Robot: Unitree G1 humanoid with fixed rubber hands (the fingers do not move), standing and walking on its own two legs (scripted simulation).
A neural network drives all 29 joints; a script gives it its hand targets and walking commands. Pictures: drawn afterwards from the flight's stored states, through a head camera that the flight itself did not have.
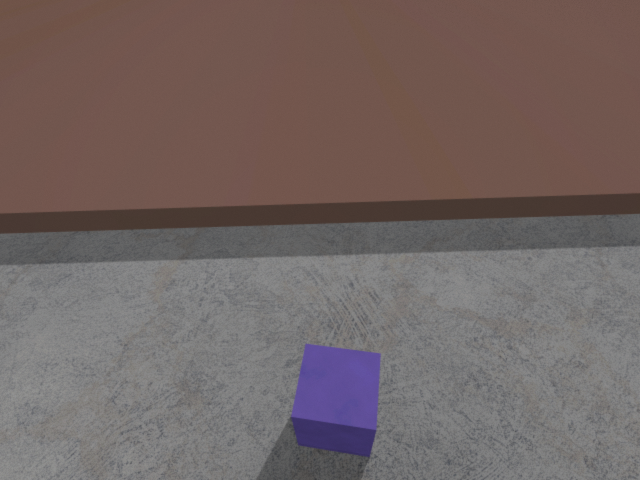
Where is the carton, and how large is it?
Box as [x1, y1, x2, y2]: [291, 344, 380, 456]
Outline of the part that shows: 305,344 291,415 298,444 369,456 376,428 380,353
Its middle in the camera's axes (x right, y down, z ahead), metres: +0.05 +0.45 +1.10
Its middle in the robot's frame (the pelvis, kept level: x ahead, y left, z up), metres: +0.46 +0.01 -0.64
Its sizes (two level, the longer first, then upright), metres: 0.210 0.200 0.250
